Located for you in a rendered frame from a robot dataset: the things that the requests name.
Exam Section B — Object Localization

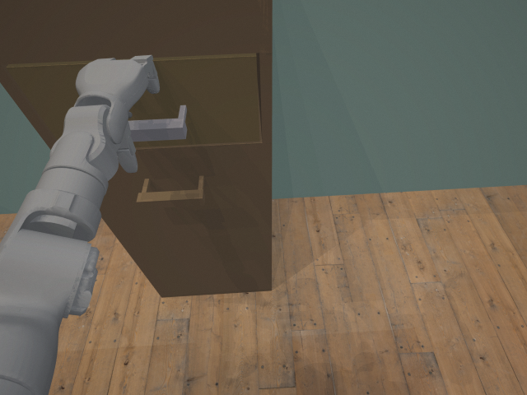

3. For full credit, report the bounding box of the robot left hand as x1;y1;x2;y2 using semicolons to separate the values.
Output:
76;55;160;173

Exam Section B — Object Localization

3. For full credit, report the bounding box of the handle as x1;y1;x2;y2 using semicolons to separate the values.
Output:
128;105;187;142
136;189;205;209

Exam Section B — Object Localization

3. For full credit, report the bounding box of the cabinet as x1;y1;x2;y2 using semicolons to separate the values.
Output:
0;0;273;298

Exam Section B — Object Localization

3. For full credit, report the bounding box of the left robot forearm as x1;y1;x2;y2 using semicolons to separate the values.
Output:
0;91;128;265

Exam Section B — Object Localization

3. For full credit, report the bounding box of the drawer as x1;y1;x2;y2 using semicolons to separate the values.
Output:
6;53;259;147

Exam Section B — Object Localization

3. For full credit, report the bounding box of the robot left upper arm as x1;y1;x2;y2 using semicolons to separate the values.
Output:
0;229;100;395

